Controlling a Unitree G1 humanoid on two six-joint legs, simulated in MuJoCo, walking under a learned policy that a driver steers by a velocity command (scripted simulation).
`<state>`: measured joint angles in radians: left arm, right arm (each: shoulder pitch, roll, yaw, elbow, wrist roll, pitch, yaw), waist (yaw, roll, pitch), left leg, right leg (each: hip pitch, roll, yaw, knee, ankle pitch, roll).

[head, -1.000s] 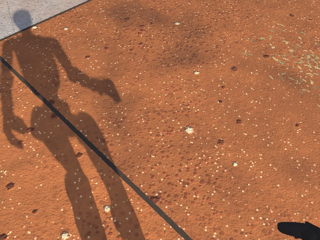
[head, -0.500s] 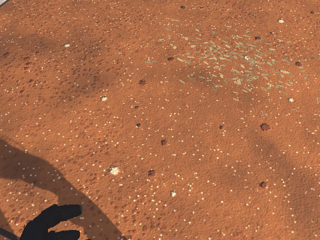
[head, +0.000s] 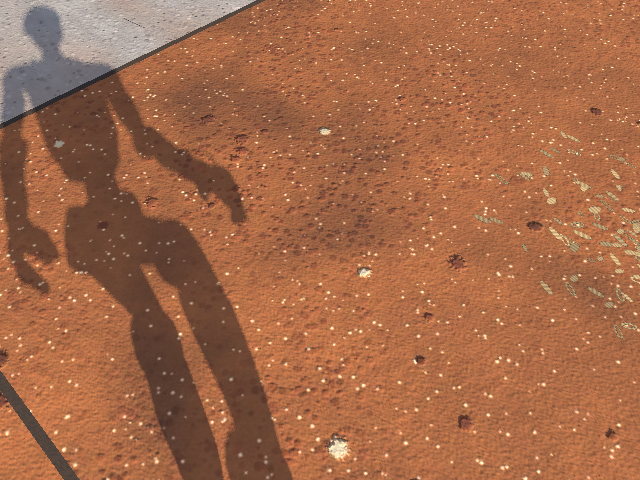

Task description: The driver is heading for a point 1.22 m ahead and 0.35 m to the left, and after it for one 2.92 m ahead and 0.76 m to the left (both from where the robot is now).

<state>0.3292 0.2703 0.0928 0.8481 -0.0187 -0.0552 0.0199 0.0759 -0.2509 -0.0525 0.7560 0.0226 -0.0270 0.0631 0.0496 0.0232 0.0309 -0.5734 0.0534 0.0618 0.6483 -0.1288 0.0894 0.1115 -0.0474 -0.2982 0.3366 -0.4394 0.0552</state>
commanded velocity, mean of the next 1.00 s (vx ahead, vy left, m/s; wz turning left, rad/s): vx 0.50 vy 0.00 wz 0.47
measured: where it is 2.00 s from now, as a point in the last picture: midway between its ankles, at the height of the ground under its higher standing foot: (194, 245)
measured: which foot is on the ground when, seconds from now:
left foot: up 0.00-0.00, down 0.02-0.52, up 0.54-1.00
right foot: down 0.00-0.04, up 0.06-0.50, down 0.52-1.00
